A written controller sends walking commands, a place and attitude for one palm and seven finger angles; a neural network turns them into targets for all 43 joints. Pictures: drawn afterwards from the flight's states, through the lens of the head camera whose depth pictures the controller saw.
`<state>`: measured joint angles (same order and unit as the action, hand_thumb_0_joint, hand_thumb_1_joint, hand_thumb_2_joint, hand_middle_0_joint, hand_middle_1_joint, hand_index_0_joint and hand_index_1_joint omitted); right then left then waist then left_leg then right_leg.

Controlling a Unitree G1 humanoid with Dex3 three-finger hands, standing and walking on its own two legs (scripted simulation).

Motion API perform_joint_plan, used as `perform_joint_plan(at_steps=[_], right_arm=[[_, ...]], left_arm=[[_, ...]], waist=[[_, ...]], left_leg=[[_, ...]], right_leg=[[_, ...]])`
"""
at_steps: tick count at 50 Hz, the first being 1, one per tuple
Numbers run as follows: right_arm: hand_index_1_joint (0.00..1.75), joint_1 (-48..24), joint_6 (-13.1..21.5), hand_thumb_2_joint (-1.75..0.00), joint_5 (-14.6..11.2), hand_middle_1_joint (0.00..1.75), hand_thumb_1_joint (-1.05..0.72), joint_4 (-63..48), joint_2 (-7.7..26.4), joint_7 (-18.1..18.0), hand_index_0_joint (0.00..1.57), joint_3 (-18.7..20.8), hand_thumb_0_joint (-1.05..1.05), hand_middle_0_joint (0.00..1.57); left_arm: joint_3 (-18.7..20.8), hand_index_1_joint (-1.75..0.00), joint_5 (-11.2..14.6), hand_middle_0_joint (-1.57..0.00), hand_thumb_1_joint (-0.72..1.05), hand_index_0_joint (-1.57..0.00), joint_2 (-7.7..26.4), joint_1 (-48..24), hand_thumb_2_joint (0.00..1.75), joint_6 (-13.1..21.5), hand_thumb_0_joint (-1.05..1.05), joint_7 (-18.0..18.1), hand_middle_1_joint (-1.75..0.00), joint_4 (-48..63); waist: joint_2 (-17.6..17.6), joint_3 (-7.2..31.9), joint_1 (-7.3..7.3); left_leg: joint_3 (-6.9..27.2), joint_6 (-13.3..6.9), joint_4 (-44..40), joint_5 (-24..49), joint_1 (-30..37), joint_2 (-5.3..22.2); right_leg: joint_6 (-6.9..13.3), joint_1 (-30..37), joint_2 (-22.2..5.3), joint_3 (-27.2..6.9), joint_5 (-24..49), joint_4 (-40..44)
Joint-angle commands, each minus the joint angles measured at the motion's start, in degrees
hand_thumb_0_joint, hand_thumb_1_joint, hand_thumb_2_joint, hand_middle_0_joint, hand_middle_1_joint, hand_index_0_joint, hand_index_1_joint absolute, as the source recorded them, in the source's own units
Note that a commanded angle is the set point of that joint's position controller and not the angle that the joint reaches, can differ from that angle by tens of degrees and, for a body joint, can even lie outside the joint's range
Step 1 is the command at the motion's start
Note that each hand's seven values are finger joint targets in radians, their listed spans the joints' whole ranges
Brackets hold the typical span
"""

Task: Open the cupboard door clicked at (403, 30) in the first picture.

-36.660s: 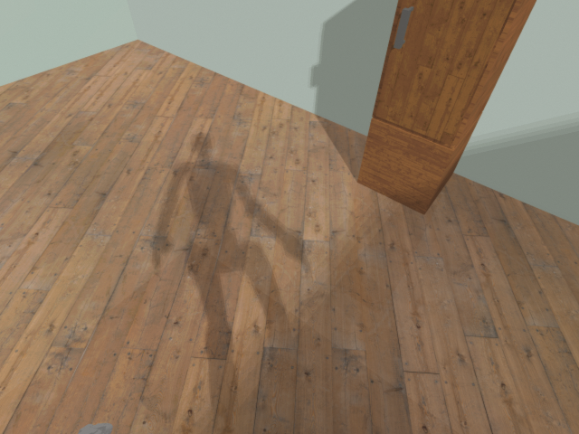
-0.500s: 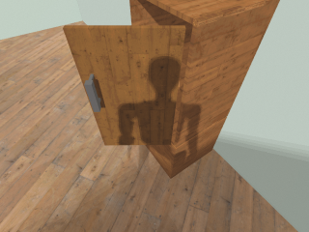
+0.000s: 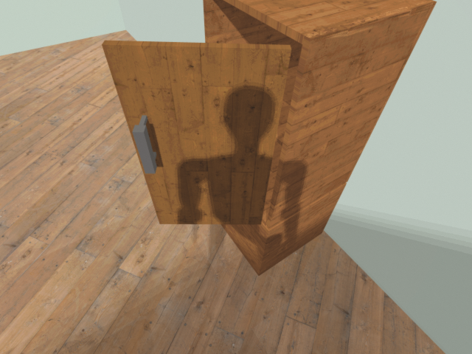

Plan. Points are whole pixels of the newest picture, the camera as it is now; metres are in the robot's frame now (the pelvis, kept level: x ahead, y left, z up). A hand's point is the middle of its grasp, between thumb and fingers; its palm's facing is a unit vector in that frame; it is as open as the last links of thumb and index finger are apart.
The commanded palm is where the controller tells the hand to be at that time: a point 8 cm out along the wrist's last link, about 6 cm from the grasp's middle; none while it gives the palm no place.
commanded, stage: look again from close up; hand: left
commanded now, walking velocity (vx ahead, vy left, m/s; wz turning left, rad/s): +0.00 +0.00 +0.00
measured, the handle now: (147, 144) +0.53 +0.24 +0.03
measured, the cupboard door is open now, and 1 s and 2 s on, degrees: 57 57 57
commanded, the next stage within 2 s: raise the hand with hooked fingers in 0.28 s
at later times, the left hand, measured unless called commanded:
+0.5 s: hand out of the picture +0.10 +0.20 -0.10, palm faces +0.22 -0.95 -0.24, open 7.3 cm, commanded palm +0.11 +0.22 -0.06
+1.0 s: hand (130, 330) +0.16 +0.18 -0.02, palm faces +0.12 -0.99 -0.09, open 9.8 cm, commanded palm +0.15 +0.24 -0.02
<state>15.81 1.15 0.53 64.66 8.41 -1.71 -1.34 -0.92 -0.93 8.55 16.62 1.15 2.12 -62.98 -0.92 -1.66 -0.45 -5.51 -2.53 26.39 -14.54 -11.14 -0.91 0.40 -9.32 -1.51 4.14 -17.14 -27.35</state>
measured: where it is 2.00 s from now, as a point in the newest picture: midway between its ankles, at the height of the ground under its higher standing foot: outside the picture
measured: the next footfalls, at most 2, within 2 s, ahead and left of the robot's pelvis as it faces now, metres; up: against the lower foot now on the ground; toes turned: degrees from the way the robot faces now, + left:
none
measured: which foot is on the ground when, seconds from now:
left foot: down 0.00-1.00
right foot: down 0.00-1.00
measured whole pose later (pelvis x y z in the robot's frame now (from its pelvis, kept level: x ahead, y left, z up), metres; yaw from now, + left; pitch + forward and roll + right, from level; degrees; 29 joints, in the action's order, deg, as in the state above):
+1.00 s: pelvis -0.04 -0.04 -0.08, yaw +3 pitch +12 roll -2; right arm 10.3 12.4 -1.7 31.5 12.8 -3.8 -1.5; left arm 12.4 16.3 14.7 19.0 27.2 -16.5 -3.7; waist 1.0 6.5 -2.6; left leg 1.5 0.9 64.8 -26.9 -49.9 3.1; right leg 4.8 -44.6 0.5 10.3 -30.6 -62.8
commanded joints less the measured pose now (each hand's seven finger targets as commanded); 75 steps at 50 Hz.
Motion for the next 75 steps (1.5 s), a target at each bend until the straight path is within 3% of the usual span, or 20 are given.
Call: perform_joint_plan(at_steps=[1,18,19,20,21,22,23,24,26,28,30,32,36,40,42,46,54,57,62,75], right_arm=[[0.3,2.6,1.1,-0.9,0.2,0.3,-0.9,-1.3,5.5,-0.1,0.2,0.9,0.0,0.2],[0.3,2.2,1.2,-0.9,0.1,0.3,-0.9,-0.5,5.6,-0.4,0.2,1.2,0.0,0.2],[0.3,-1.7,1.2,-0.9,-0.6,0.3,-0.9,-4.4,7.5,0.1,0.2,1.4,0.0,0.2],[0.3,1.3,9.2,-0.9,-2.9,0.3,-0.9,-25.2,17.2,-1.7,0.2,3.5,0.0,0.2],[0.3,-3.3,14.6,-0.9,-2.5,0.3,-0.9,-22.1,11.6,-3.1,0.2,1.7,0.0,0.2],[0.3,-2.4,16.3,-0.9,-3.6,0.3,-0.9,-21.7,9.0,-2.4,0.2,2.7,0.0,0.2],[0.3,-1.3,16.5,-0.9,-3.7,0.3,-0.9,-21.1,9.4,-2.4,0.2,2.9,0.0,0.2],[0.3,-2.6,17.3,-0.9,-3.4,0.3,-0.9,-24.4,12.1,-2.2,0.2,3.8,0.0,0.2],[0.3,-2.7,17.6,-0.9,-1.1,0.3,-0.9,-27.4,14.0,-1.7,0.2,4.8,0.0,0.2],[0.3,-4.8,17.6,-0.9,-0.7,0.3,-0.9,-30.8,13.2,-0.2,0.2,5.5,0.0,0.2],[0.3,-7.4,17.3,-0.9,-0.3,0.3,-0.9,-33.7,12.8,1.3,0.2,6.4,0.0,0.2],[0.3,-8.2,16.3,-0.9,-0.7,0.3,-0.9,-36.5,13.3,2.6,0.2,7.3,0.0,0.2],[0.3,-11.8,13.0,-0.9,-2.1,0.3,-0.9,-45.8,13.0,1.6,0.2,6.4,0.0,0.2],[0.3,-6.2,11.8,-0.9,-1.9,0.3,-0.9,-45.8,11.3,-0.3,0.2,5.8,0.0,0.2],[0.3,-4.9,12.2,-0.9,-1.5,0.3,-0.9,-44.3,11.5,-1.3,0.2,4.9,0.0,0.2],[0.3,-4.7,14.5,-0.9,-2.1,0.3,-0.9,-40.4,12.3,-2.6,0.2,3.8,0.0,0.2],[0.3,-5.5,14.9,-0.9,-2.9,0.3,-0.9,-40.1,12.6,-3.5,0.2,3.1,0.0,0.2],[0.3,-5.4,15.1,-0.9,-2.6,0.3,-0.9,-39.5,12.2,-2.9,0.2,3.4,0.0,0.2],[0.3,-3.7,15.6,-0.9,-2.5,0.3,-0.9,-38.7,13.6,-2.5,0.2,3.8,0.0,0.2],[0.3,-2.4,15.2,-0.9,-2.9,0.3,-0.9,-39.1,15.0,-2.8,0.2,3.2,0.0,0.2]], left_arm=[[1.0,-0.3,0.3,-0.2,0.9,-0.2,5.4,3.9,0.9,0.2,0.0,0.1,-0.3,1.0],[1.1,-0.3,0.2,-0.2,0.9,-0.2,5.4,4.3,0.9,0.2,0.0,0.2,-0.3,0.2],[0.8,-0.3,-0.5,-0.2,0.9,-0.2,5.8,7.5,0.9,1.1,0.0,2.4,-0.3,-1.3],[6.3,-0.32,11.1,-0.2,0.88,-0.2,17.8,-33.7,0.89,12.3,0.0,2.5,-0.32,89.4],[5.7,-0.33,6.4,-0.2,0.85,-0.2,13.9,-11.1,0.88,9.4,0.0,5.2,-0.33,76.3],[-0.5,-0.34,7.3,-0.21,0.83,-0.21,3.3,4.5,0.87,1.8,0.0,6.8,-0.34,66.8],[-4.8,-0.36,9.4,-0.21,0.81,-0.21,-4.9,4.8,0.86,1.0,0.0,5.7,-0.36,65.0],[-2.7,-0.37,9.8,-0.21,0.78,-0.21,-1.7,0.9,0.85,3.6,0.0,4.9,-0.37,67.6],[1.8,-0.4,9.3,-0.21,0.74,-0.21,0.9,2.9,0.83,10.3,0.0,2.4,-0.4,63.0],[2.2,-0.43,10.5,-0.22,0.69,-0.22,-3.0,12.5,0.81,18.0,0.0,-3.1,-0.43,54.6],[6.0,-0.47,13.2,-0.22,0.64,-0.22,-1.8,17.4,0.79,27.2,0.0,-10.1,-0.47,52.8],[13.1,-0.5,14.5,-0.22,0.6,-0.22,5.1,18.4,0.77,34.2,0.0,-17.0,-0.5,50.4],[15.7,-0.55,16.4,-0.23,0.5,-0.23,9.4,9.4,0.73,29.2,0.0,-17.6,-0.55,63.7],[16.2,-0.62,16.0,-0.24,0.41,-0.24,11.6,-1.2,0.69,29.2,0.0,-12.8,-0.62,79.4],[14.3,-0.64,15.5,-0.24,0.36,-0.24,12.3,-8.6,0.67,31.5,0.0,-12.5,-0.64,83.1],[13.2,-0.7,17.0,-0.25,0.27,-0.25,12.8,-7.9,0.63,31.6,0.0,-17.9,-0.7,74.0],[24.7,-0.82,22.1,-0.26,0.08,-0.26,19.1,-4.3,0.55,19.7,0.0,-22.6,-0.82,64.9],[25.0,-0.87,22.4,-0.26,0.01,-0.26,17.3,-2.9,0.52,21.2,0.0,-20.9,-0.87,63.2],[22.7,-0.94,21.2,-0.27,-0.1,-0.27,16.9,-6.1,0.47,24.8,0.0,-21.2,-0.94,61.6],[23.9,-1.14,21.1,-0.29,-0.41,-0.29,19.6,-13.0,0.34,22.8,0.0,-21.6,-1.14,62.6]], waist=[[1.5,-2.0,0.07],[1.0,-1.4,0.01],[2.2,-3.0,-1.01],[13.5,25.1,6.13],[18.2,26.3,0.33],[14.5,15.6,2.22],[7.2,6.3,2.88],[3.3,1.7,3.6],[-8.6,3.2,4.54],[-12.2,4.9,0.8],[-11.8,8.3,-2.53],[-4.6,11.1,-4.45],[0.2,17.9,-4.64],[5.5,20.3,-0.27],[3.2,19.2,3.24],[4.1,16.8,4.56],[1.3,22.5,-1.24],[-2.3,19.5,-1.5],[-0.5,15.7,0.25],[6.5,17.8,0.2]], left_leg=[[7.8,-0.5,-6.1,8.4,-0.9,7.0],[7.4,-0.5,-5.8,12.6,1.2,7.4],[6.4,1.2,4.9,21.6,-1.5,8.2],[7.9,2.0,-1.0,27.4,14.8,2.5],[8.3,3.0,-2.5,34.5,19.5,6.1],[9.3,4.4,-3.9,29.5,10.8,5.6],[8.8,3.3,-3.3,22.7,4.2,4.9],[9.7,2.5,-0.6,14.5,-0.6,4.1],[9.7,1.8,6.6,6.0,-8.1,2.3],[8.3,2.6,12.8,3.9,-15.1,1.7],[6.5,3.2,19.1,1.0,-23.7,0.6],[5.3,3.6,24.6,1.0,-28.8,-0.2],[2.7,1.9,27.0,-5.4,-32.3,-1.4],[4.6,0.7,29.9,-3.8,-30.3,0.4],[5.8,0.2,31.8,-3.6,-30.7,1.3],[6.5,0.4,32.9,-4.6,-32.8,1.8],[6.8,0.7,27.0,0.7,-30.0,1.1],[7.2,0.9,24.6,2.8,-28.8,1.1],[6.5,0.6,22.2,1.2,-26.0,1.0],[7.9,1.3,15.9,5.7,-14.4,1.7]], right_leg=[[1.9,-1.8,-4.8,-5.5,7.7,4.9],[1.7,-1.0,-5.2,-5.3,11.2,5.2],[0.8,-3.5,-7.3,-7.9,26.7,5.6],[1.7,-0.6,-1.2,-2.1,24.2,-0.7],[2.4,-4.4,0.5,-1.6,8.9,-5.4],[1.1,-10.8,0.8,0.4,0.1,-7.6],[0.7,-12.5,0.9,1.1,0.4,-6.5],[0.7,-14.4,1.2,1.7,1.1,-4.3],[0.7,-19.8,1.9,3.0,2.0,-5.2],[1.0,-24.9,2.2,3.4,-0.9,-11.5],[1.6,-28.2,2.0,1.9,-1.4,-18.2],[2.7,-28.9,1.3,-0.9,0.9,-23.6],[1.6,-27.3,0.7,-6.0,-7.2,-22.5],[0.8,-27.6,0.9,-9.1,-6.5,-20.5],[0.4,-30.3,1.4,-9.2,-6.0,-20.5],[-0.1,-30.8,1.1,-9.8,-6.5,-19.0],[-2.1,-17.1,-1.4,-11.0,0.9,-14.9],[-2.3,-17.1,-0.7,-9.0,6.3,-15.4],[-1.0,-21.7,0.6,-6.5,0.8,-14.8],[1.0,-21.7,2.8,0.0,5.0,-15.3]])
